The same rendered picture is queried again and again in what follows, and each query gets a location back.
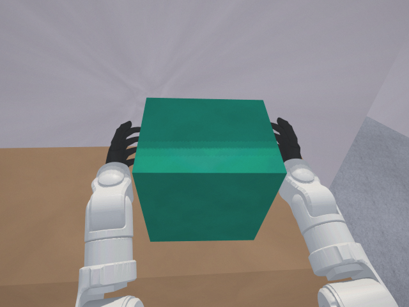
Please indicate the robot right forearm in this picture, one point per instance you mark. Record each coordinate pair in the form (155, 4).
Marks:
(333, 251)

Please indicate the robot right hand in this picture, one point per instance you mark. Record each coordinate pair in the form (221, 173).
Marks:
(288, 143)

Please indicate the robot left hand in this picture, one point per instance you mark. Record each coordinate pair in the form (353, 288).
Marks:
(118, 151)

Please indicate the robot right upper arm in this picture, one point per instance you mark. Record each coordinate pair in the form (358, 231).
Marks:
(362, 292)

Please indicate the carton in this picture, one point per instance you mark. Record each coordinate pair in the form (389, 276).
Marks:
(206, 169)

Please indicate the pedestal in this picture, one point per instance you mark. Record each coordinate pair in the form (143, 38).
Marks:
(43, 197)

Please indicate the robot left forearm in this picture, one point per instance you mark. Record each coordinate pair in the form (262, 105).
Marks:
(108, 254)

